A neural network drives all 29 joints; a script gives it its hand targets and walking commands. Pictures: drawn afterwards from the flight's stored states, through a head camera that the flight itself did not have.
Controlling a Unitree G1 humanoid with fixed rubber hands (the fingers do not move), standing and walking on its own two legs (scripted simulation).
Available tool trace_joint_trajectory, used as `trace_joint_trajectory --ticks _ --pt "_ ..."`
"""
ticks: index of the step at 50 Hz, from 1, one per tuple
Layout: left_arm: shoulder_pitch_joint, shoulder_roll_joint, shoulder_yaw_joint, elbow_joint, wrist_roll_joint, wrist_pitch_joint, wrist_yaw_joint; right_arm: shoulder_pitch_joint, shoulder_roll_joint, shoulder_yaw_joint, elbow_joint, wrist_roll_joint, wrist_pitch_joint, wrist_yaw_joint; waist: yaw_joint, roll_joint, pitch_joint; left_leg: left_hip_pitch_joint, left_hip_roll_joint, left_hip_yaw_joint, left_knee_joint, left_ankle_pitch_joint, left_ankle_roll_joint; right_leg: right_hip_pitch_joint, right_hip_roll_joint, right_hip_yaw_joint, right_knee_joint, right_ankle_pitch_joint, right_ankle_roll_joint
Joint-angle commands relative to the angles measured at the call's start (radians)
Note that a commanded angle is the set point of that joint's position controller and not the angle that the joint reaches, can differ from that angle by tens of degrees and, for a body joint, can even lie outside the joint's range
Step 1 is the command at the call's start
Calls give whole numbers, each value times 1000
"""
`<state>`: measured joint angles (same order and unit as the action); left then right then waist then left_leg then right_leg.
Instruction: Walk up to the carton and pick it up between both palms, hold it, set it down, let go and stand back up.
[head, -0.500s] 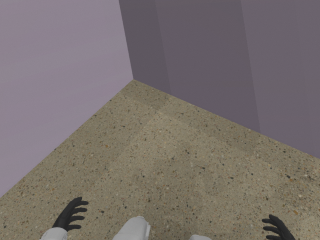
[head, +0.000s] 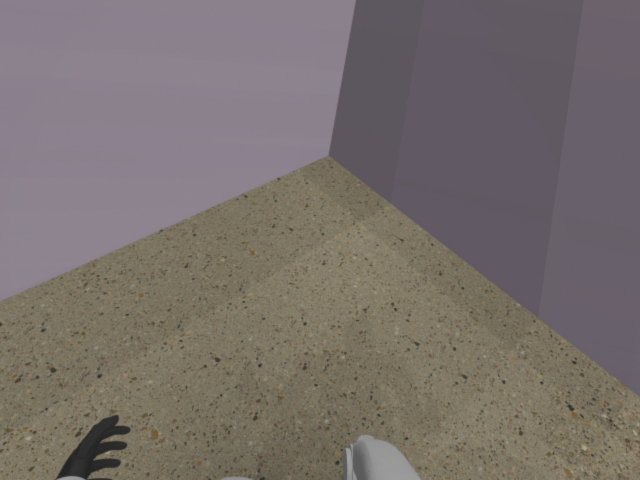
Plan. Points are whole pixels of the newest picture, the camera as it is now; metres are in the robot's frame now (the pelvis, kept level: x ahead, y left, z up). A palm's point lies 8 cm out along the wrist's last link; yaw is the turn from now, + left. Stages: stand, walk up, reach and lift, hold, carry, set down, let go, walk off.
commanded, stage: walk up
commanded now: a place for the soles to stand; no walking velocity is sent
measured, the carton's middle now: out of the picture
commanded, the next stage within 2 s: none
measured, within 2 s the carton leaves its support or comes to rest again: neither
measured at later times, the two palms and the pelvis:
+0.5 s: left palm out of the picture -0.12 +0.28 -0.07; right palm out of the picture +0.06 -0.26 -0.08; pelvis -0.13 -0.03 +0.02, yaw +20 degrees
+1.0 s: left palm out of the picture -0.35 +0.30 -0.10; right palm out of the picture +0.02 -0.14 -0.06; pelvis -0.25 +0.01 +0.01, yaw +47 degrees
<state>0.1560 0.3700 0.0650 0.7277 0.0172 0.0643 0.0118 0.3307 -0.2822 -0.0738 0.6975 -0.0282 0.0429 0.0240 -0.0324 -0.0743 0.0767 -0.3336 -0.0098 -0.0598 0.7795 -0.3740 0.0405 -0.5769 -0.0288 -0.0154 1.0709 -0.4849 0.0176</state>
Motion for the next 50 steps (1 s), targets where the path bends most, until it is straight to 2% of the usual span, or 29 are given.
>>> trace_joint_trajectory --ticks 1,4,7,10,12,14,15,16,17,18,19,20,21,22,25,29,31,34,35,36,37,38,39,40,42,43,44,46,50 --pt "-28 118 42 -75 -15 -47 -4 -189 -219 -55 -124 -20 -29 -33 50 239 -12 -86 120 -325 -463 -38 124 -45 57 56 207 183 2" --pt "-32 83 31 -86 -21 -42 -3 -121 -196 -51 -114 -13 -26 -24 17 232 -42 3 105 -368 -420 96 137 -50 72 57 143 174 12" --pt "-36 52 17 -109 -32 -35 7 -38 -196 -54 -108 -21 -16 -21 -18 250 -76 133 123 -453 -401 197 148 -38 81 65 -55 103 9" --pt "-10 40 11 -120 -46 -35 17 -3 -204 -57 -118 -29 5 -14 -32 279 -122 180 136 -535 -400 257 159 60 97 56 -254 37 -7" --pt "52 32 11 -106 -53 -39 25 -24 -205 -53 -131 -25 17 -7 -7 290 -149 92 115 -540 -426 242 131 214 113 42 -388 44 -33" --pt "134 25 18 -75 -47 -46 35 -80 -196 -39 -149 -14 26 1 40 282 -160 -64 54 -493 -445 107 56 419 121 16 -566 144 -60" --pt "161 54 29 -59 -35 -50 43 -82 -170 -30 -158 -5 27 5 58 219 -159 -172 -8 -420 -435 -2 -17 535 80 52 -672 162 -85" --pt "169 126 49 -51 -16 -55 46 -68 -123 -26 -182 1 29 5 75 56 -166 -310 -123 -268 -273 -83 -106 611 -94 270 -800 -20 -151" --pt "52 233 74 -84 2 -63 40 -104 -139 -47 -198 -26 34 -5 71 -195 -107 -412 -160 -108 138 -101 -136 422 -424 600 -898 -109 -310" --pt "-59 195 65 -92 24 -72 40 -115 -246 -69 -181 -65 43 -11 36 -130 -68 -402 -49 -111 394 -129 -139 273 -520 638 -922 -63 -370" --pt "-117 120 44 -102 25 -83 41 -77 -269 -81 -145 -70 45 0 -12 -57 -55 -363 -29 -130 456 -74 -128 245 -429 489 -888 42 -320" --pt "-164 69 25 -107 24 -92 40 -30 -269 -83 -109 -58 42 11 -41 24 -50 -346 -24 -144 478 -1 -119 263 -310 304 -820 150 -243" --pt "-182 49 22 -106 21 -98 40 8 -250 -77 -83 -48 41 25 -53 55 -66 -314 -29 -142 507 70 -113 279 -221 176 -764 212 -193" --pt "-173 46 25 -95 16 -102 37 21 -219 -65 -73 -45 41 41 -44 37 -84 -285 -29 -131 540 104 -110 279 -189 119 -742 211 -181" --pt "-125 73 45 -70 17 -105 29 -62 -181 -52 -93 -34 51 68 6 -39 -53 -353 22 -69 543 118 -132 318 -236 115 -772 77 -222" --pt "-9 120 52 -47 44 -112 34 -147 -164 -45 -107 -27 56 72 73 -109 -25 -378 116 -19 341 20 -151 418 -327 112 -770 65 -269" --pt "-3 146 63 -47 61 -104 35 -112 -152 -32 -95 3 49 79 65 -138 -55 -243 137 25 204 -48 -130 390 -342 28 -764 121 -273" --pt "-49 180 77 -69 61 -87 30 -54 -141 -34 -80 19 20 88 41 -195 -105 -11 121 107 11 -127 -86 291 -329 -109 -692 99 -237" --pt "-63 178 70 -69 57 -84 26 -25 -142 -39 -67 15 8 83 24 -189 -128 50 98 144 -53 -105 -73 275 -318 -137 -647 70 -217" --pt "-72 154 57 -68 52 -81 22 31 -155 -52 -39 13 -3 74 -11 -110 -154 144 74 163 -162 -36 -54 225 -291 -188 -544 14 -188" --pt "-51 96 37 -60 38 -78 14 74 -185 -67 -10 9 -12 58 -42 55 -155 193 35 122 -270 -15 -22 169 -223 -237 -365 -2 -137" --pt "-49 19 13 -90 20 -73 4 76 -276 -81 -21 9 -15 44 -79 322 -84 175 166 -227 -440 -106 75 -25 -118 -255 -161 -77 -64" --pt "-102 17 13 -147 -16 -68 4 -1 -381 -94 -56 4 -9 39 -86 458 -9 64 301 -563 -539 -73 211 -172 -11 -123 -51 -210 -15" --pt "-161 58 26 -143 -22 -64 14 -37 -389 -100 -49 10 -6 32 -99 437 43 -19 327 -599 -601 -125 273 -149 -39 -24 37 -208 -15" --pt "-95 67 34 -102 -40 -75 21 -109 -301 -71 -65 -17 -14 12 -35 372 9 87 207 -371 -456 182 201 -146 -34 -9 39 -71 -34" --pt "-46 63 35 -77 -38 -86 21 -129 -282 -65 -85 -33 -14 8 -14 358 -34 102 158 -296 -393 300 174 -106 -26 -35 21 10 -38" --pt "-6 66 35 -64 -34 -96 19 -142 -261 -57 -97 -37 -13 13 -1 340 -67 88 129 -268 -366 345 160 -43 -16 -52 -7 84 -37" --pt "20 54 28 -55 -28 -107 20 -138 -224 -45 -103 -30 -8 28 -6 316 -111 73 108 -282 -348 371 164 40 6 -68 -84 134 -29" --pt "35 23 9 -76 -32 -99 30 -101 -206 -34 -117 -30 15 44 -28 298 -115 60 113 -403 -339 406 175 153 38 -50 -313 146 -36"
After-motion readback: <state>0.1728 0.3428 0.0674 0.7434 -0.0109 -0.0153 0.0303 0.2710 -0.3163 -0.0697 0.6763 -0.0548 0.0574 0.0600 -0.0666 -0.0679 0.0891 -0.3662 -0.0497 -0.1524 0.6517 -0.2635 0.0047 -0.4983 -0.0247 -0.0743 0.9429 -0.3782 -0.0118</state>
